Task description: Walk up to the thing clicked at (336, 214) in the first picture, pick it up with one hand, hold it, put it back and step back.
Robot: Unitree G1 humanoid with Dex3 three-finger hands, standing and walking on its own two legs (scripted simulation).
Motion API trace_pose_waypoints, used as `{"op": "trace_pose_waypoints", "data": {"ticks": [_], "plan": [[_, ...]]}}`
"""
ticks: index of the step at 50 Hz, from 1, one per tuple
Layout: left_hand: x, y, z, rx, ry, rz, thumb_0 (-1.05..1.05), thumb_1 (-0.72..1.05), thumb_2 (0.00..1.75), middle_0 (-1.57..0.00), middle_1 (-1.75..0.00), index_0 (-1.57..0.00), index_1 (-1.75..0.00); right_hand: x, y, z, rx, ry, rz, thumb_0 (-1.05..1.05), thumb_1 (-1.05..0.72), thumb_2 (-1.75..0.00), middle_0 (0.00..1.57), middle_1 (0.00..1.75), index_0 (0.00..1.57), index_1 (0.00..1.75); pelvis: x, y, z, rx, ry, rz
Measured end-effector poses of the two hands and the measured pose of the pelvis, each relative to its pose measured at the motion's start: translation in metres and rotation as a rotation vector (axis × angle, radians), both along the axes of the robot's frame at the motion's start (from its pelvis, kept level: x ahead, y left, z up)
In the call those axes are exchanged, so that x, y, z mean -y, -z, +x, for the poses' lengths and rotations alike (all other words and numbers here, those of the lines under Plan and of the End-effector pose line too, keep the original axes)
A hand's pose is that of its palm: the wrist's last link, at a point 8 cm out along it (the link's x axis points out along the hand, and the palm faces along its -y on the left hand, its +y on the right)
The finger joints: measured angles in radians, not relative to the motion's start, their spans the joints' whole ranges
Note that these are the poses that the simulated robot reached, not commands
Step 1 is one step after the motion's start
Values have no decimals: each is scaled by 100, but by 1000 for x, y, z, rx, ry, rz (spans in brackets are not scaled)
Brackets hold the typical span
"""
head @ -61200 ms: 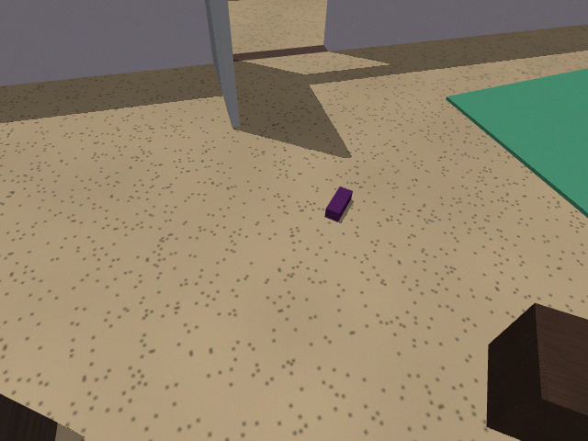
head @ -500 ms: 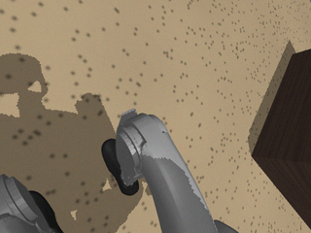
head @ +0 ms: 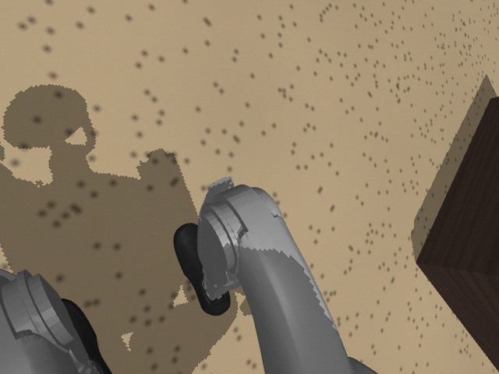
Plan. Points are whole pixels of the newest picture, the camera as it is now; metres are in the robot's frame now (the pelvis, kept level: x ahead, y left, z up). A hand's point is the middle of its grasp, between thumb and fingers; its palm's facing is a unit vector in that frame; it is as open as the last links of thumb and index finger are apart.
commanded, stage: settle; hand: left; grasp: from above
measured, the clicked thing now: out of the picture +0.48 +0.32 -0.30
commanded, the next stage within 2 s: withdraw in 0.02 s
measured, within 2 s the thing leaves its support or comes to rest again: neither
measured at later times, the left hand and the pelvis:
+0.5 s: hand out of the picture +0.46 +0.34 -0.09, palm faces -0.26 -0.39 -0.88, open 14.3 cm; pelvis +0.01 +0.00 +0.03, yaw +7 degrees
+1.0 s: hand out of the picture +0.45 +0.31 -0.15, palm faces -0.37 -0.15 -0.92, open 14.3 cm; pelvis +0.01 -0.01 +0.01, yaw +8 degrees
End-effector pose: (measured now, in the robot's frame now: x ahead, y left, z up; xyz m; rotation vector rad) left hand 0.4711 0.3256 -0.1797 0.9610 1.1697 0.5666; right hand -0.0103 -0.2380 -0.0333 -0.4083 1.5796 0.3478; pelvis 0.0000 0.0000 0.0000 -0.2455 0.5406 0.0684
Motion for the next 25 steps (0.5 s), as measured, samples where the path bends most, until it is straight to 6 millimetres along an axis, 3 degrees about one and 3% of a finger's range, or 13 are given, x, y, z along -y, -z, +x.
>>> {"op": "trace_pose_waypoints", "data": {"ticks": [4,10,18,25], "plan": [[-6,-9,4,21,40,-18,0,-30,113,-19,-126,-23,-123,0,3,3,7,26,-9,0,-93,-91,20,30,20,30,0,-2,1,-14,-4,7],[-18,-38,4,35,85,7,0,-31,111,-19,-122,-20,-120,1,14,13,30,80,-14,0,-92,-91,20,30,20,30,0,-3,7,-47,-15,22],[-28,-101,2,63,149,39,0,-49,106,-12,-106,-10,-107,6,32,39,96,142,-2,0,-92,-91,20,30,20,30,0,-11,13,-83,-38,61],[-18,-150,-5,-20,328,64,0,-56,104,-9,-99,-6,-102,13,37,67,189,162,4,0,-92,-91,20,30,20,30,2,-27,10,-84,-60,100]]}}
